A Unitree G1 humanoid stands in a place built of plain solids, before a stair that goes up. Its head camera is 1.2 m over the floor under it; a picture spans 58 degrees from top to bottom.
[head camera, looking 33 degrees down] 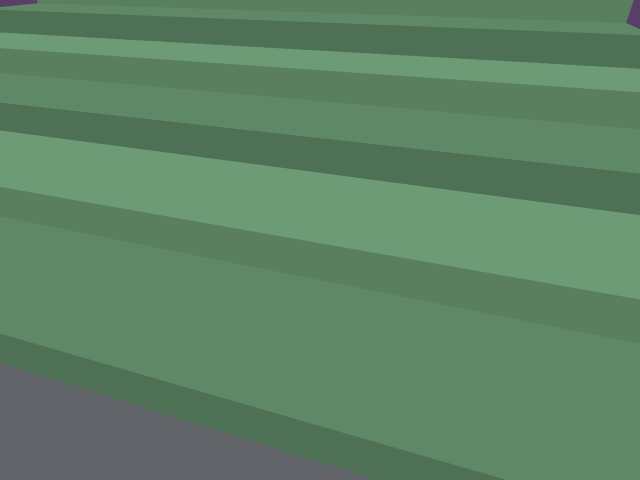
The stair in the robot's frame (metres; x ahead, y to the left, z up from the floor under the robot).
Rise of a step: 0.17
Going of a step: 0.59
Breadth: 4.86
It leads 18 degrees to the right of straight ahead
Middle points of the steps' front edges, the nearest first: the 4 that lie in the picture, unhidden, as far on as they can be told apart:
1.63 1.04 0.34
2.19 0.86 0.51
2.75 0.68 0.68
3.30 0.50 0.85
